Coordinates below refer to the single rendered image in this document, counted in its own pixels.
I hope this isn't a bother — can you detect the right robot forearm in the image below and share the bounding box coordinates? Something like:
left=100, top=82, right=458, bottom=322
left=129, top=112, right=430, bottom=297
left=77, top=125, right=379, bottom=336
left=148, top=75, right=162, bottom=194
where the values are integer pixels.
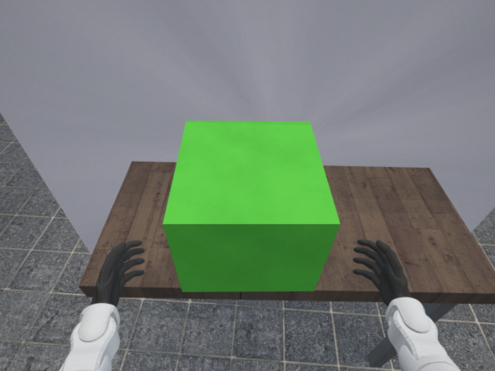
left=385, top=297, right=461, bottom=371

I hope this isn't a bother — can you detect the left robot forearm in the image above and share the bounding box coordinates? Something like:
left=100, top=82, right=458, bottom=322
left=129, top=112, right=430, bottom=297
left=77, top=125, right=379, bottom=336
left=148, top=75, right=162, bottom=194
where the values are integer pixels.
left=60, top=303, right=120, bottom=371

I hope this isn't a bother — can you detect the carton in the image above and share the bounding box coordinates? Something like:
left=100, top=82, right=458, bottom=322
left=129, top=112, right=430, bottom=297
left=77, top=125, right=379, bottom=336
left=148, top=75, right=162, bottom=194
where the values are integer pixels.
left=162, top=121, right=340, bottom=292

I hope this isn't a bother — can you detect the robot right hand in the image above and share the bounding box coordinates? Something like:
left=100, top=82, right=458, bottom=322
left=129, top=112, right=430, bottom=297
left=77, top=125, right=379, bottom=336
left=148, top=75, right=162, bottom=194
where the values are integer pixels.
left=353, top=240, right=411, bottom=306

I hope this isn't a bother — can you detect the table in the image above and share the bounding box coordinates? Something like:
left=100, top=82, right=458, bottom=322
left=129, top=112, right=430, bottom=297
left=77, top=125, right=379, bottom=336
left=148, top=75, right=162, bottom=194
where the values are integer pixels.
left=78, top=162, right=495, bottom=367

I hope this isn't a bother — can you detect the robot left hand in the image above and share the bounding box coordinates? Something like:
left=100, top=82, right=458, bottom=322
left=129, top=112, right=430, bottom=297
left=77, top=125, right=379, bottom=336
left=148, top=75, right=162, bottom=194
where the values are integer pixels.
left=91, top=240, right=145, bottom=307

